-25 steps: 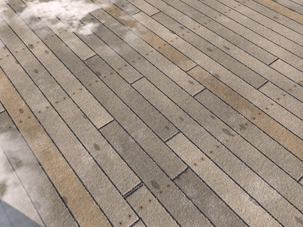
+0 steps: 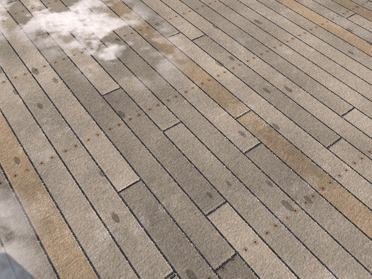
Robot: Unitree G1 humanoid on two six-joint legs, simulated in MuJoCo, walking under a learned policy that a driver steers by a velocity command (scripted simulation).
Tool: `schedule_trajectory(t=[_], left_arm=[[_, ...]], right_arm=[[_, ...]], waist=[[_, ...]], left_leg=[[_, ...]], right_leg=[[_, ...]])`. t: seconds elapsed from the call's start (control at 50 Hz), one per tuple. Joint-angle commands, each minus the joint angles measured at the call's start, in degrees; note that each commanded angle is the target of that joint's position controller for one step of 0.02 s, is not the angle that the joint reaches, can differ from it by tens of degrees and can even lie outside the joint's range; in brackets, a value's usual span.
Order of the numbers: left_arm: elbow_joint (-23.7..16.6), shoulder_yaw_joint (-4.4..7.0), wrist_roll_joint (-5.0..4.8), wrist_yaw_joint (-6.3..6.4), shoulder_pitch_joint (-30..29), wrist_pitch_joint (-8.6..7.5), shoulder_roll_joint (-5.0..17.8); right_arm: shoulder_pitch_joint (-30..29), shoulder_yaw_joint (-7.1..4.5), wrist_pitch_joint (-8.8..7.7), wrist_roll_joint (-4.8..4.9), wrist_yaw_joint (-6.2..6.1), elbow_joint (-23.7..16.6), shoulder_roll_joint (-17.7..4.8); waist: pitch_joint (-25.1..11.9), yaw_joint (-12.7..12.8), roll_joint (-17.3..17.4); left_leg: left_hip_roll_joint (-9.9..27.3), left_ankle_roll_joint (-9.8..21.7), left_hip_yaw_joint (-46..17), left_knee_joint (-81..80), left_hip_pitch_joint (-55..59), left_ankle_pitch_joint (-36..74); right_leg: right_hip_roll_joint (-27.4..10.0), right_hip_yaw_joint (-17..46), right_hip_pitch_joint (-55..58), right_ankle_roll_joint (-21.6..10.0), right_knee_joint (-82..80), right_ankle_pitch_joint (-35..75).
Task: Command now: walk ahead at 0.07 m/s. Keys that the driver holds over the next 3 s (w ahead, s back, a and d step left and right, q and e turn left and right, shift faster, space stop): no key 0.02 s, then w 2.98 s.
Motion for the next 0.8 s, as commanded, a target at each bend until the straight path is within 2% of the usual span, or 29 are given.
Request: schedule_trajectory(t=[0.02, 0.04, 0.08, 0.12, 0.14, 0.16, 0.18, 0.2, 0.22, 0.24, 0.28, 0.3, 0.34, 0.36, 0.42, 0.46, 0.48, 0.5, 0.52, 0.54, 0.56, 0.58, 0.6, 0.62, 0.64, 0.66, 0.7, 0.74, 0.8], left_arm=[[-0.2, 1.45, 0.1, 1.12, 5.9, 1.8, 4.3], [1.1, 1.33, 0.24, 1.04, 7.6, 1.62, 3.4], [2.6, 1.62, 0.8, 0.56, 9.1, 1.11, 3.5], [3.0, 1.7, 1.18, 0.36, 9.6, 0.46, 3.5], [3.4, 1.54, 1.19, 0.39, 10.4, -0.03, 3.4], [4.0, 1.93, 1.1, 0.64, 12.0, -0.57, 5.7], [5.2, 3.32, 0.51, 0.67, 14.1, -1.06, 10.6], [4.1, 4.06, 0.32, 0.84, 10.4, -2.16, 13.1], [3.4, 3.25, 0.92, 1.1, 8.4, -3.51, 9.8], [3.5, 2.84, 0.41, 0.89, 8.0, -4.58, 7.7], [4.5, 2.52, -0.96, 0.42, 10.1, -5.33, 5.9], [5.0, 2.33, -0.92, 0.29, 10.9, -5.28, 5.1], [5.6, 2.53, -0.54, 0.15, 12.0, -4.87, 5.9], [5.8, 2.79, -0.51, 0.04, 12.3, -4.68, 6.9], [6.6, 3.59, -1.28, -0.39, 13.0, -4.38, 9.1], [6.8, 3.84, -1.78, -0.51, 11.6, -4.24, 9.5], [6.6, 3.72, -1.68, -0.51, 10.5, -4.3, 9.2], [6.2, 3.27, -1.32, -0.58, 9.2, -4.47, 7.7], [4.0, 2.13, -0.32, -0.58, 8.4, -4.92, 3.8], [2.9, 1.05, -0.87, -0.38, 10.0, -6.2, 0.0], [2.8, 2.5, -2.11, -0.64, 7.6, -6.98, 5.4], [2.4, 2.96, -2.72, -0.95, 5.4, -7.39, 6.8], [2.7, 3.03, -2.42, -0.73, 4.6, -7.38, 6.0], [2.6, 3.23, -1.7, -0.54, 4.1, -7.12, 5.2], [2.8, 3.27, -1.4, -0.53, 4.6, -6.63, 4.3], [2.7, 3.17, -1.37, -0.58, 4.7, -6.17, 3.1], [1.6, 3.2, -0.96, -0.57, 2.1, -5.53, 2.7], [-0.2, 2.93, -0.44, -0.75, -2.7, -5.43, 2.3], [-2.2, 2.05, -0.6, -1.67, -9.6, -5.6, 1.1]], right_arm=[[-4.0, -2.18, 0.31, -0.26, -0.55, -2.8, -8.8], [-3.5, -2.3, 0.57, 0.03, -0.75, -2.2, -8.8], [-2.3, -3.15, 1.19, 1.5, -1.25, -1.0, -10.7], [-2.2, -3.31, 1.35, 2.07, -1.57, -0.7, -10.4], [-3.3, -3.13, 1.21, 2.36, -1.55, -1.1, -9.1], [-4.9, -2.78, 0.83, 2.55, -1.5, -2.0, -7.0], [-7.3, -2.47, -0.21, 3.0, -1.43, -3.4, -5.0], [-8.4, -2.81, -1.28, 3.16, -1.22, -4.0, -6.5], [-6.8, -3.75, -1.99, 3.13, -0.96, -3.3, -8.6], [-4.5, -3.97, -2.38, 2.79, -0.64, -1.8, -8.3], [-5.4, -3.57, -3.1, 2.21, 0.03, -1.4, -6.3], [-7.0, -3.25, -3.32, 2.19, 0.42, -1.5, -5.1], [-9.1, -2.59, -3.4, 2.41, 1.17, -1.9, -3.4], [-9.8, -2.4, -3.29, 2.6, 1.43, -2.0, -3.4], [-10.0, -2.4, -2.82, 3.0, 1.72, -2.1, -5.2], [-5.8, -3.03, -2.56, 2.97, 1.45, -0.7, -7.1], [-0.7, -3.84, -2.36, 3.01, 1.02, 1.0, -8.6], [7.4, -5.16, -2.3, 3.1, 0.37, 3.3, -11.3], [16.1, -6.55, -2.12, 2.17, -0.39, 4.8, -16.6], [20.0, -6.62, -2.19, 1.99, 0.34, 6.0, -18.6], [15.6, -5.14, -2.78, 1.87, 0.62, 5.3, -14.2], [11.1, -4.26, -3.19, 1.94, 0.8, 4.2, -11.2], [7.6, -3.74, -3.43, 1.66, 1.04, 3.4, -9.7], [5.8, -3.38, -3.59, 1.39, 1.25, 3.1, -8.6], [5.4, -3.01, -3.59, 1.1, 1.25, 3.4, -7.4], [6.2, -2.95, -3.64, 1.06, 1.13, 3.9, -7.2], [8.4, -3.16, -3.82, 1.09, 0.55, 5.0, -8.3], [9.8, -3.37, -3.75, 1.13, -0.07, 5.7, -9.5], [11.8, -3.51, -3.64, 1.46, -0.63, 6.6, -10.4]], waist=[[-6.1, 1.8, 10.3], [-7.3, 2.2, 10.3], [-6.9, 2.7, 11.7], [-4.4, 3.2, 11.2], [-2.3, 3.7, 8.6], [-0.5, 4.1, 2.2], [2.8, 4.7, -9.9], [7.0, 4.4, -15.2], [7.1, 2.8, -11.9], [5.7, 1.9, -9.2], [3.7, 2.6, -5.5], [2.9, 3.2, -5.2], [2.1, 4.1, -6.4], [2.3, 4.3, -7.1], [3.2, 3.9, -7.6], [2.5, 0.8, -6.8], [0.6, -1.9, -6.1], [-3.7, -5.7, -3.3], [-10.9, -8.4, 8.7], [-15.6, -8.2, 20.1], [-9.6, -6.9, 13.2], [-4.3, -5.2, 10.7], [-1.8, -3.6, 7.5], [0.2, -2.4, 6.8], [0.3, -1.2, 7.1], [0.5, -0.6, 7.4], [1.5, -0.4, 5.9], [2.5, -1.1, 4.8], [3.6, -2.6, 5.2]], left_leg=[[13.2, 8.4, -15.6, -12.9, 4.4, -4.1], [11.4, 7.6, -13.4, -14.0, 2.7, -12.1], [9.7, 5.8, -11.5, -15.6, -0.7, -27.0], [9.7, 4.2, -12.2, -16.0, -2.9, -33.9], [8.5, 3.0, -11.1, -13.2, -4.0, -33.2], [5.1, 0.9, -6.7, -5.7, -6.5, -29.4], [-2.1, -2.0, 2.4, 7.7, -10.6, -21.3], [-1.0, -1.0, 0.0, 16.9, -15.1, -17.0], [1.0, -0.1, -2.8, 22.1, -19.2, -16.2], [1.9, 0.4, -3.4, 23.6, -21.7, -14.4], [3.7, 0.5, -3.0, 20.4, -23.4, -10.1], [3.5, 0.1, -1.6, 17.3, -20.6, -7.9], [2.4, -0.7, 0.9, 11.3, -13.7, -5.2], [1.9, -1.0, 1.8, 8.7, -10.2, -4.9], [1.2, -0.6, 2.8, 3.5, -2.4, -4.5], [0.8, 0.7, 3.0, 0.7, 5.4, -2.9], [0.0, 1.6, 3.2, -0.1, 12.5, -3.2], [1.8, 3.4, 0.4, -1.2, 23.2, -3.6], [14.3, 8.2, -16.6, -4.1, 38.4, -7.6], [23.3, 15.1, -38.8, -13.2, 44.3, -18.3], [22.5, 14.4, -37.3, -14.5, 38.5, -23.2], [20.0, 12.2, -30.2, -15.3, 32.1, -21.5], [17.5, 11.1, -24.8, -16.7, 26.7, -16.7], [15.8, 10.4, -20.5, -17.9, 22.3, -10.8], [14.3, 9.8, -17.1, -19.1, 19.4, -6.8], [13.8, 10.0, -15.0, -19.8, 17.9, -3.4], [13.5, 10.7, -12.2, -20.9, 17.2, 2.5], [13.2, 10.8, -9.9, -21.5, 16.9, 5.3], [11.7, 9.7, -6.0, -22.3, 15.0, 6.0]], right_leg=[[-2.7, 1.0, 0.9, 0.8, -2.8, 5.0], [-1.8, -0.7, 4.6, 0.3, -6.4, 10.1], [0.9, -5.2, 9.6, -1.2, -10.3, 15.9], [0.6, -5.7, 9.6, -4.0, -12.1, 11.0], [-1.4, -3.0, 9.1, -6.3, -17.8, 7.7], [-6.7, 4.6, 8.2, -9.7, -25.8, -0.1], [-13.8, 17.9, 6.2, -14.1, -36.0, -14.1], [-20.5, 28.7, 5.8, -16.7, -42.3, -14.4], [-20.6, 27.8, 9.1, -16.2, -41.4, -7.1], [-18.7, 24.1, 13.7, -14.7, -39.7, -0.4], [-16.5, 17.5, 20.4, -12.5, -38.0, 10.6], [-14.8, 14.0, 20.3, -11.7, -37.8, 14.6], [-12.7, 9.3, 17.4, -11.3, -37.6, 18.2], [-12.4, 8.0, 15.4, -11.5, -37.6, 18.6], [-13.8, 7.8, 11.6, -12.0, -36.6, 18.0], [-14.1, 7.1, 9.0, -11.0, -33.9, 20.4], [-13.1, 5.6, 6.9, -9.9, -29.5, 26.6], [-10.1, 2.0, 3.2, -7.9, -19.0, 32.7], [-4.7, -3.8, -10.4, -3.9, 1.9, 24.4], [1.4, -1.3, -23.0, -2.6, 16.8, -0.3], [-2.7, 3.2, -28.1, -3.6, 25.0, 1.0], [-5.2, 2.7, -28.9, -5.0, 25.7, 6.6], [-6.9, 1.9, -27.2, -5.3, 24.1, 11.7], [-8.3, 1.9, -25.1, -5.1, 21.1, 15.0], [-9.0, 1.9, -22.2, -4.9, 19.3, 17.0], [-9.1, 1.6, -21.1, -4.6, 17.6, 18.1], [-9.0, 0.8, -22.7, -3.5, 13.1, 21.4], [-8.5, 0.6, -23.9, -2.5, 4.9, 26.6], [-6.4, -1.1, -19.8, -2.3, -6.6, 34.9]])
